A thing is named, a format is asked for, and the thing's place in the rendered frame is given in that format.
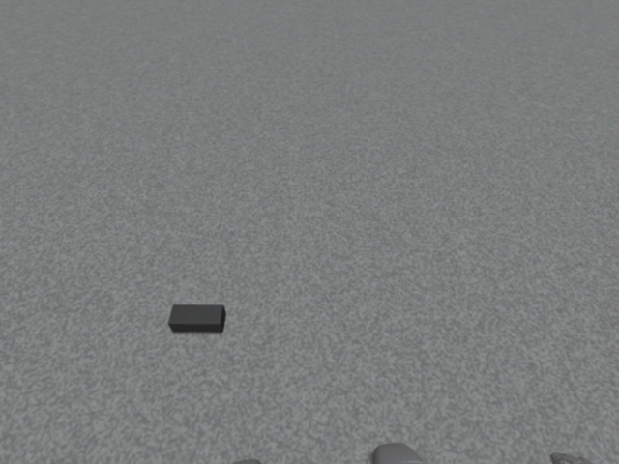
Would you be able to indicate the carton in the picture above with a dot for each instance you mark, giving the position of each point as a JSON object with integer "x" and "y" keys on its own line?
{"x": 197, "y": 318}

